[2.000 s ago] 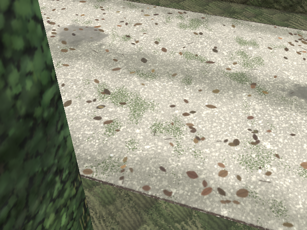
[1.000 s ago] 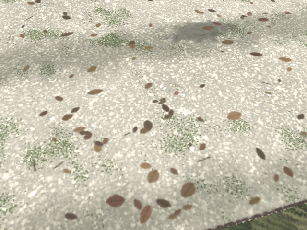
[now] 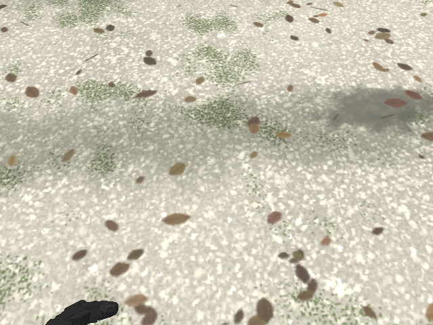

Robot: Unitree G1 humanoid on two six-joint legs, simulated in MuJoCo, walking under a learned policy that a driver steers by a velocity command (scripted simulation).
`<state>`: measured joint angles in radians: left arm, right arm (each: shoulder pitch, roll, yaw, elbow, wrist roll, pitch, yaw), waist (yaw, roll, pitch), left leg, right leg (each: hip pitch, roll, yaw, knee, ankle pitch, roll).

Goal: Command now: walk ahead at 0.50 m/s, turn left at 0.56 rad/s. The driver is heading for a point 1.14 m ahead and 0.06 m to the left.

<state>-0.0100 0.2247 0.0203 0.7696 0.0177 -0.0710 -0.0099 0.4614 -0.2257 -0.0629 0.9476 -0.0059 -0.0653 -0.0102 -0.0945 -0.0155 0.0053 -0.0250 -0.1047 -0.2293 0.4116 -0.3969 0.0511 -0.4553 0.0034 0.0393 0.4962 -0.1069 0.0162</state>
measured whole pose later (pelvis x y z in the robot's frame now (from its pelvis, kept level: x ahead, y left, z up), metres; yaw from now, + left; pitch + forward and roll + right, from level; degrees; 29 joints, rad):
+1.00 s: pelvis +0.47 +0.09 +0.01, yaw +10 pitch +0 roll +1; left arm 0.16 0.22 0.04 0.84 0.03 -0.01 -0.05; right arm 0.41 -0.21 -0.03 0.95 -0.02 -0.09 -0.02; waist -0.03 -0.03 0.04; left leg 0.11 -0.08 0.19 0.16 -0.29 0.08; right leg -0.64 -0.06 -0.06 0.73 0.00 -0.06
